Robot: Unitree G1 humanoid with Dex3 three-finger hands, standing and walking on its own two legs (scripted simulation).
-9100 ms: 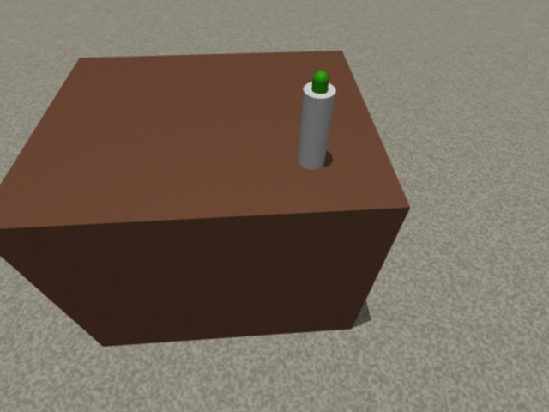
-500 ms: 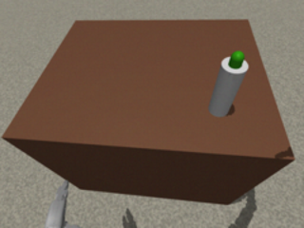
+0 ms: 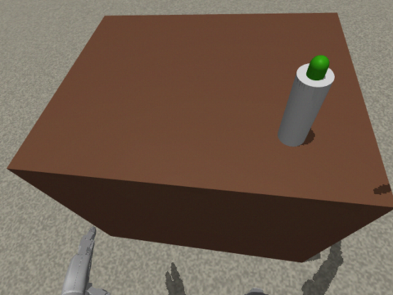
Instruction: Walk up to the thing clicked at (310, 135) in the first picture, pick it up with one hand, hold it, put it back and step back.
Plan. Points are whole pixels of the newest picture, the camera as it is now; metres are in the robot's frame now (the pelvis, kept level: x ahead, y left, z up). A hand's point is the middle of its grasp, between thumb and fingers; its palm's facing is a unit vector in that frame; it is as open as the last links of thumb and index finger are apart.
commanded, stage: go down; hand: right
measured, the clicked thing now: (303, 103) +0.50 -0.17 +0.07
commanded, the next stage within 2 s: approach in 0.94 s
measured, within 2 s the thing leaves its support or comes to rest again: neither
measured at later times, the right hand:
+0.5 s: hand out of the picture +0.45 -0.36 +0.14, palm faces +0.16 +0.99 +0.01, open 17.7 cm
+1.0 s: hand out of the picture +0.45 -0.36 +0.14, palm faces +0.16 +0.99 +0.00, open 17.7 cm
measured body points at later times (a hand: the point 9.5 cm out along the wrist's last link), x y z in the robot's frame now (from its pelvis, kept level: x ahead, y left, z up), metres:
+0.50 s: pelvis +0.00 +0.00 -0.01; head +0.09 -0.04 +0.43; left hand +0.14 +0.26 -0.06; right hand +0.44 -0.41 +0.14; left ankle -0.04 +0.14 -0.71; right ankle +0.03 -0.11 -0.71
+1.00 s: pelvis +0.00 +0.00 -0.01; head +0.09 -0.04 +0.43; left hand +0.15 +0.26 -0.06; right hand +0.43 -0.41 +0.14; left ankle -0.04 +0.14 -0.71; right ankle +0.03 -0.11 -0.71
